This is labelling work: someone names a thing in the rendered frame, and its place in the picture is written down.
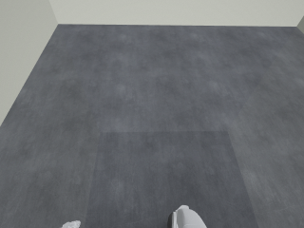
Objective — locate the right robot shin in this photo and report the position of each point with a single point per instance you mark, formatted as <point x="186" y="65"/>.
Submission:
<point x="183" y="207"/>

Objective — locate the robot right thigh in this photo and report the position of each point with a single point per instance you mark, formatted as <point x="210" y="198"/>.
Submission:
<point x="186" y="218"/>

